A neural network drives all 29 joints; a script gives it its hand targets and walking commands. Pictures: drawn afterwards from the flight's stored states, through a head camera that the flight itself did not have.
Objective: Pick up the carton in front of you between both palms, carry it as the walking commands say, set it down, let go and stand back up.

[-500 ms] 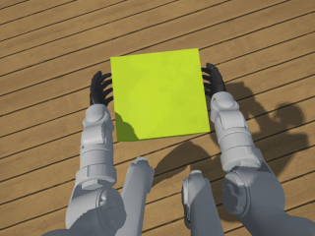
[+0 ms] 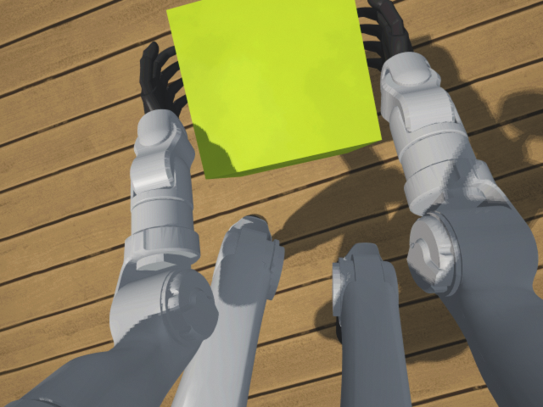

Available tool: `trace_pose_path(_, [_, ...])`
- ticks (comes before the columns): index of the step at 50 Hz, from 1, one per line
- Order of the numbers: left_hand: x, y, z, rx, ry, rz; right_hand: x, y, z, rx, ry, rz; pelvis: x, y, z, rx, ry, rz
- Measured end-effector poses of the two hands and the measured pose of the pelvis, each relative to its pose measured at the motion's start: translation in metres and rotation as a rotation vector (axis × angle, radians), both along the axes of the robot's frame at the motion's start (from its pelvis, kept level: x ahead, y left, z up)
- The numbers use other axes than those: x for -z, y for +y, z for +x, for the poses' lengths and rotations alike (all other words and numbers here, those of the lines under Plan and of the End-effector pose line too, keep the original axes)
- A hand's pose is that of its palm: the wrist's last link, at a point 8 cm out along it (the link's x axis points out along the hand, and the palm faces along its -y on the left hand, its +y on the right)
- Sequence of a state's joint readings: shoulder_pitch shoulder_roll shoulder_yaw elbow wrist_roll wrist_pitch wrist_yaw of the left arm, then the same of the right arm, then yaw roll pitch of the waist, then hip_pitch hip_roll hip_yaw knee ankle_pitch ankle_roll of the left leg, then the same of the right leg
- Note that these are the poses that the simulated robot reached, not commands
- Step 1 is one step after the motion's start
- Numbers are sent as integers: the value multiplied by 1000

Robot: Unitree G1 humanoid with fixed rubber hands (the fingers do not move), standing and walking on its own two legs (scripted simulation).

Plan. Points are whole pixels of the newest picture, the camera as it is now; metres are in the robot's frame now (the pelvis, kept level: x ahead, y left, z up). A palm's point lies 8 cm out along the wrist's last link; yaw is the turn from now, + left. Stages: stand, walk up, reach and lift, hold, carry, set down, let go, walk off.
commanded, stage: set down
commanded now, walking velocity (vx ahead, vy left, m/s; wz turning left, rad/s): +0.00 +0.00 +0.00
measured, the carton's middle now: (279, 99) +0.50 +0.10 -0.21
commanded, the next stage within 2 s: none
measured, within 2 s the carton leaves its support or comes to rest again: rests again in 1.04 s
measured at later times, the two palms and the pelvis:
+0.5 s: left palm (180, 115) +0.45 +0.25 -0.21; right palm (367, 66) +0.57 -0.03 -0.23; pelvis +0.00 -0.01 -0.06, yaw +2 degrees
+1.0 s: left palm (185, 119) +0.45 +0.25 -0.23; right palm (367, 79) +0.56 -0.04 -0.26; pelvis +0.00 -0.02 -0.07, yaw +2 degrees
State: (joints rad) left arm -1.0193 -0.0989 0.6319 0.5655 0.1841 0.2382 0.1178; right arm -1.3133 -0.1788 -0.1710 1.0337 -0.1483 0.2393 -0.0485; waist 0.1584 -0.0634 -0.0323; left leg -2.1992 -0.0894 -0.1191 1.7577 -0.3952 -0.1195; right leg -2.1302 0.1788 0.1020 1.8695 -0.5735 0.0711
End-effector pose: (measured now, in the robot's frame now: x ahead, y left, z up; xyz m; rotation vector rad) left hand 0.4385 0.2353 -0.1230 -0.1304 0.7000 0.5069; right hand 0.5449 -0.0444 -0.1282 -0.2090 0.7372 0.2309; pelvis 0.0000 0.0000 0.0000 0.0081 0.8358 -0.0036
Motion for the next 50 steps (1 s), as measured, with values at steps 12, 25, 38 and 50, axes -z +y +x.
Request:
trace_pose_path(12, [72,8,2,-32,41,13,72,14,17,-68,25,-20,42,-5,-7,15,-26,19])
trace_pose_path(25, [88,11,10,-37,66,20,98,16,24,-94,27,-18,56,-11,5,26,-16,50])
trace_pose_path(38, [100,9,7,10,99,14,113,11,19,-97,52,-28,63,-16,4,29,-35,59])
trace_pose_path(50, [110,11,9,42,120,10,127,8,16,-110,69,-21,70,-16,3,30,-67,64])
